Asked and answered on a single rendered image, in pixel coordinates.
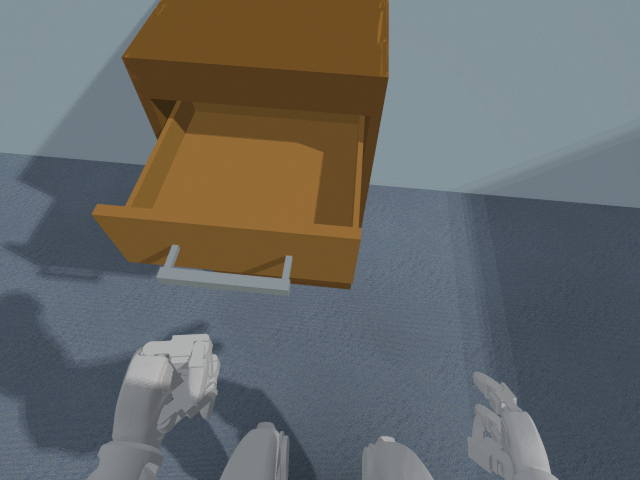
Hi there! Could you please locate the cabinet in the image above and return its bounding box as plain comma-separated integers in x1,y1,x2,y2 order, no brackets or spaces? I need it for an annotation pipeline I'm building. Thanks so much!
122,0,389,289

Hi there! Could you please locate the right robot shin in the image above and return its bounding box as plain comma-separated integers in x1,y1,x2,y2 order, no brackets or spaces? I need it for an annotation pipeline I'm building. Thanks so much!
374,436,395,446

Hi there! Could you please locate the robot right hand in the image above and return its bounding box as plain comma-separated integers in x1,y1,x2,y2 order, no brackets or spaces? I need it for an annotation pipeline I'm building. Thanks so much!
467,371,551,480

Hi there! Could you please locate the robot right thigh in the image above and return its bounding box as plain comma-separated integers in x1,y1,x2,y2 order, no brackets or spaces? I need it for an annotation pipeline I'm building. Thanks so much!
362,441,434,480

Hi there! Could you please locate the drawer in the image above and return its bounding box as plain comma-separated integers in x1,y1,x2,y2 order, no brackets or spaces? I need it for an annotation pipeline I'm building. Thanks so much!
91,101,365,284

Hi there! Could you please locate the robot left hand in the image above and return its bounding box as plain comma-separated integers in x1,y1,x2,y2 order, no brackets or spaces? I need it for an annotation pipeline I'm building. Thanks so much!
112,334,220,448

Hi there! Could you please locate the handle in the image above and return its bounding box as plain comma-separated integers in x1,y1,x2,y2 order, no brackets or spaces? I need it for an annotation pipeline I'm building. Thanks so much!
156,245,293,296

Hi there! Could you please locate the robot left forearm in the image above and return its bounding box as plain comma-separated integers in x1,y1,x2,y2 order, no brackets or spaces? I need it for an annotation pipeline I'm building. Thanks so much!
86,441,164,480

